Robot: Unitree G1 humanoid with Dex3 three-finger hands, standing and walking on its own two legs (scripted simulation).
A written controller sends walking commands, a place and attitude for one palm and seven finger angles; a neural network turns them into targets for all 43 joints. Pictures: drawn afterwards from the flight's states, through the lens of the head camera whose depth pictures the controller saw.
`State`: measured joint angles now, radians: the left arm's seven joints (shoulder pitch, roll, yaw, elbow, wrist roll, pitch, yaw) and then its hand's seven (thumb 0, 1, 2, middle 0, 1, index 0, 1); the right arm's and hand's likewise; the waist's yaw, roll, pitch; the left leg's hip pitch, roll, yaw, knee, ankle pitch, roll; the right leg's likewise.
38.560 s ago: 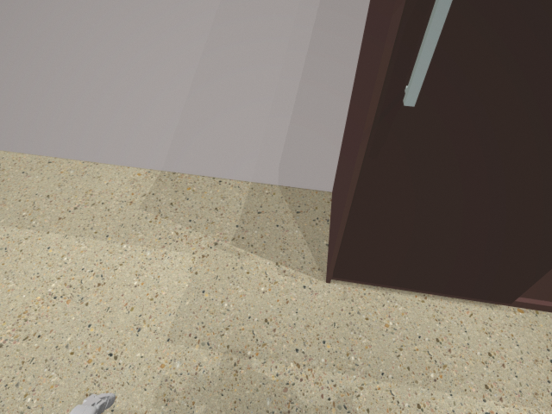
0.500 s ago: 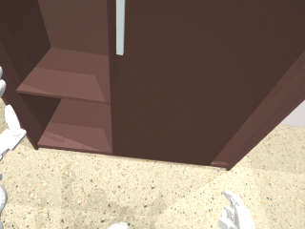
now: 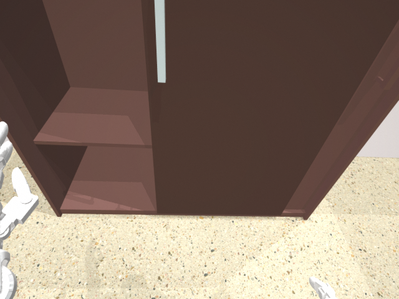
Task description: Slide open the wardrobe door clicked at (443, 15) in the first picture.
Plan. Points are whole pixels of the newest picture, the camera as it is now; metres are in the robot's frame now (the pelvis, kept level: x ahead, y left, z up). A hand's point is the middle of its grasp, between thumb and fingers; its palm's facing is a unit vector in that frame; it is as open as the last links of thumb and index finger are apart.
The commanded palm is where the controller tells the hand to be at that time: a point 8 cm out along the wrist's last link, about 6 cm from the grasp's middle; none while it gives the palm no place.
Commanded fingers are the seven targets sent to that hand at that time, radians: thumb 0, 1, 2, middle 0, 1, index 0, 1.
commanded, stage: stop stepping back and stand still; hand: left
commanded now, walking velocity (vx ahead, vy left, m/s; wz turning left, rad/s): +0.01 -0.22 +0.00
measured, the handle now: (160, 18) +0.68 +0.16 +0.28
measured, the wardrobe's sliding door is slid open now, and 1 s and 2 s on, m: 0.51 0.51 0.51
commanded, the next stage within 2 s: let the arm hang, fingers relaxed in 0.20 s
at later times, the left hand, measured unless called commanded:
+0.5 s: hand (83, 294) +0.16 +0.24 -0.11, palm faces +0.10 -0.94 -0.32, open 7.4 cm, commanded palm none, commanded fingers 0.00 0.90 0.90 -0.20 -0.30 -0.20 -0.30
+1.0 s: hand out of the picture +0.03 +0.21 -0.15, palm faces +0.06 -0.98 -0.21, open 7.3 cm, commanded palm none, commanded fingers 0.00 0.90 0.90 -0.20 -0.30 -0.20 -0.30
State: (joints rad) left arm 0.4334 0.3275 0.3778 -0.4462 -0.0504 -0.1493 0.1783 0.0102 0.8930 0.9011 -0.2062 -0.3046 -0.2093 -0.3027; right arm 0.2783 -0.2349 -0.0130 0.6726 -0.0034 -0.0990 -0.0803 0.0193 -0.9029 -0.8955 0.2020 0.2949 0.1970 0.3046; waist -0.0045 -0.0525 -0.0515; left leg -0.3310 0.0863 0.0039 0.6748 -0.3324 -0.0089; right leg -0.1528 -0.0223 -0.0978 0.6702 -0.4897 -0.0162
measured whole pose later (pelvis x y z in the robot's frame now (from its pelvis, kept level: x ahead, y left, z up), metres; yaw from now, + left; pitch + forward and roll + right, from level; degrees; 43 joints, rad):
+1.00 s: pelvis +0.01 +0.03 +0.03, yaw +3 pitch -1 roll -1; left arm 0.24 0.18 -0.01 1.07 0.01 0.01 0.03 0.00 0.92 0.90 -0.20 -0.30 -0.20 -0.30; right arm 0.23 -0.18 0.00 1.07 -0.02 0.01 -0.03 0.01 -0.92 -0.90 0.20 0.29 0.20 0.30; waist 0.00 0.01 0.02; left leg -0.20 0.00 0.07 0.44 -0.23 0.04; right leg -0.12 0.01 -0.02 0.40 -0.27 -0.01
